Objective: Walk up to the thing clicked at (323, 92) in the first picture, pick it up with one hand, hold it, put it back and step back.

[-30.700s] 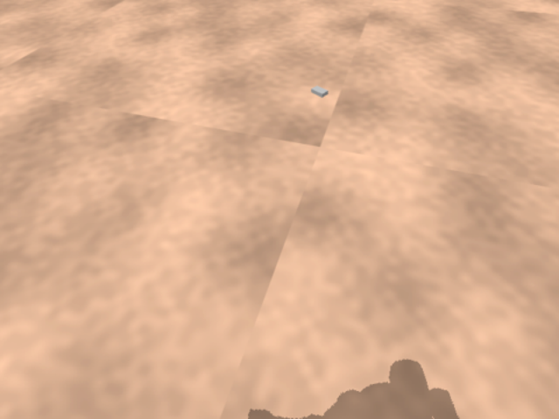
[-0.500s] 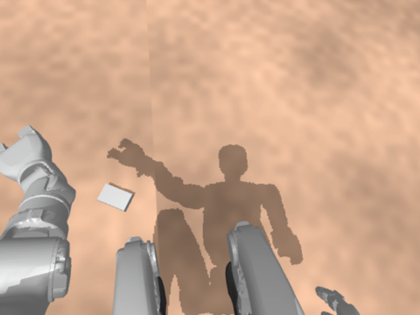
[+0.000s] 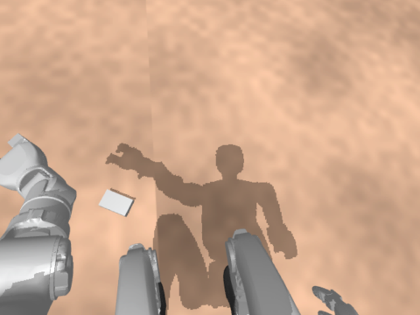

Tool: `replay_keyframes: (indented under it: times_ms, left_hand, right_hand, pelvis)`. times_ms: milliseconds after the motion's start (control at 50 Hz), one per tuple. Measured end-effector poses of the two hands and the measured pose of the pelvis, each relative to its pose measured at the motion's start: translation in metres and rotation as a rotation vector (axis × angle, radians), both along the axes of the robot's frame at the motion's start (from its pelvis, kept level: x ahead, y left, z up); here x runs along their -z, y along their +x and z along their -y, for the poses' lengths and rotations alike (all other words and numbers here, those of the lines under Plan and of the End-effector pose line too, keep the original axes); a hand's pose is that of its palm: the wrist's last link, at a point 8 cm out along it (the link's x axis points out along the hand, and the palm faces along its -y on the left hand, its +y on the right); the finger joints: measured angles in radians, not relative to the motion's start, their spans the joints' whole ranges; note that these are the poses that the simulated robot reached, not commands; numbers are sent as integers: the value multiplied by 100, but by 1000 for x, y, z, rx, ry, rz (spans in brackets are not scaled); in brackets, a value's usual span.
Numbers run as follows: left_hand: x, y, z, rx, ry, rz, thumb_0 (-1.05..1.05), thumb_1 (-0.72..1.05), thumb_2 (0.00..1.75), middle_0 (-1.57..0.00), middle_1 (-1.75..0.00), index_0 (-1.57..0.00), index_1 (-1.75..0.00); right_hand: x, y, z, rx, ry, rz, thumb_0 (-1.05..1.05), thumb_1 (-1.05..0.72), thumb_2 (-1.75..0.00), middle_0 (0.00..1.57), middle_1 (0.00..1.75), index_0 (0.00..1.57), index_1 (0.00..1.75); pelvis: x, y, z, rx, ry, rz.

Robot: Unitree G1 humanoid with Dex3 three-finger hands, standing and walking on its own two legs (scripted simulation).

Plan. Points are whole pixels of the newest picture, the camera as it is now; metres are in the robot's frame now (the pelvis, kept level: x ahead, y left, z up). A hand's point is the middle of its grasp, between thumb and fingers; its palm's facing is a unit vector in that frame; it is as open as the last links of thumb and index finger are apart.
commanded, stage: go down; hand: left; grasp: from above
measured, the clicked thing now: (116, 203) +0.45 +0.25 -0.54
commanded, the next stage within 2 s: approach in 1.38 s
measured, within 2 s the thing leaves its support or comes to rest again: neither
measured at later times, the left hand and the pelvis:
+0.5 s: hand (31, 176) +0.43 +0.31 -0.10, palm faces -0.22 -0.32 -0.92, open 13.8 cm; pelvis +0.00 +0.00 +0.01, yaw +0 degrees
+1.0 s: hand (28, 177) +0.42 +0.32 -0.10, palm faces -0.21 -0.34 -0.92, open 13.9 cm; pelvis +0.00 +0.00 +0.01, yaw +0 degrees
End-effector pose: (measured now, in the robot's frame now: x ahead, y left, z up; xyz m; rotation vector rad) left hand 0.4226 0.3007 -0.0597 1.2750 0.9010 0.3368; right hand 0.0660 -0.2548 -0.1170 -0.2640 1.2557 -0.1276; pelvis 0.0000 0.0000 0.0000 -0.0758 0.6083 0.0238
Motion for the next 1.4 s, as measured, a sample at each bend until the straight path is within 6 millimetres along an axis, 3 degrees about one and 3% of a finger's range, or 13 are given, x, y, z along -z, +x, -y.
replay_keyframes:
  times_ms: [360,700,1400]
  left_hand:
    - [-11,3,-9,-52,1,11,0,-45,89,-19,-90,-17,-93]
    - [-18,4,-19,-90,-1,10,0,-45,89,-23,-85,-18,-89]
    - [-19,0,-17,-162,-11,6,0,-48,92,-21,-87,-16,-92]
  right_hand:
    - [-6,-14,0,17,3,-20,0,-91,-90,20,30,20,30]
    - [-11,-11,1,10,-1,-16,0,-91,-91,20,30,20,30]
    - [-16,-10,2,-2,8,-17,0,-91,-91,20,30,20,30]
  pelvis:
    - [-4,-2,1,4,-4,8]
    - [-9,-1,0,2,-8,11]
    - [-12,2,2,3,-8,14]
